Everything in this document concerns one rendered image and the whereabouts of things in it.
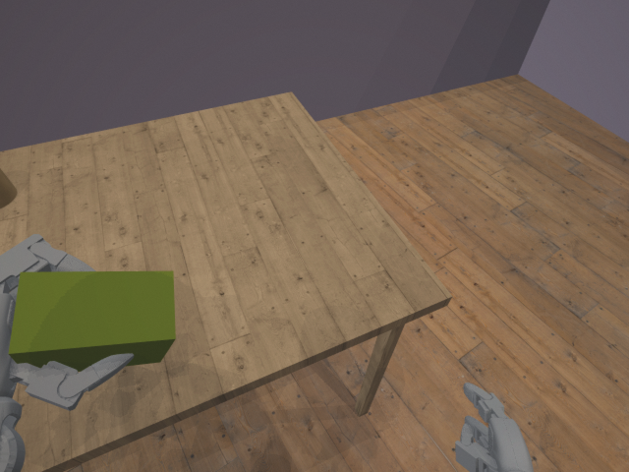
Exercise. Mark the table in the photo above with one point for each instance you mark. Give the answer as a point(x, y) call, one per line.
point(281, 256)

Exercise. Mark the sponge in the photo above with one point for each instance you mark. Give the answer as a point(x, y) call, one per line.
point(78, 318)

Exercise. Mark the robot left hand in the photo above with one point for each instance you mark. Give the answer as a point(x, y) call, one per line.
point(54, 383)

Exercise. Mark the robot left forearm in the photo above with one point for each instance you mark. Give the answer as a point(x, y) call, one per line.
point(12, 447)

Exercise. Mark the robot right hand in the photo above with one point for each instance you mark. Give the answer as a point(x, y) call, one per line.
point(500, 447)

